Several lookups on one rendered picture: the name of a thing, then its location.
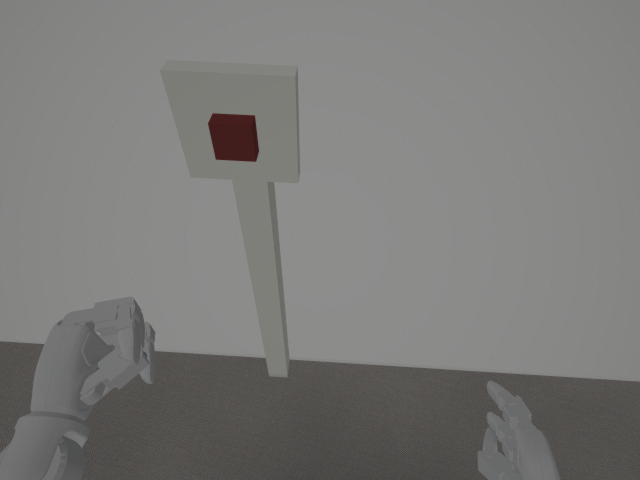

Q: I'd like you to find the right robot hand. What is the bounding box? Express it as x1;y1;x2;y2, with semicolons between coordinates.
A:
478;381;560;480

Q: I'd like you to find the panel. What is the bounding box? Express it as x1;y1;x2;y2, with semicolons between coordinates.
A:
160;60;300;378

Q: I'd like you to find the robot left forearm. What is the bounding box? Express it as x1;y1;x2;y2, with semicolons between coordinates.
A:
0;412;91;480

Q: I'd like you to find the button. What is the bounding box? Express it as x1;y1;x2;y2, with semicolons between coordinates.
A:
208;113;259;162

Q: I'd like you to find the left robot hand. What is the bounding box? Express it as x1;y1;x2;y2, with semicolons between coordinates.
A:
30;297;156;421

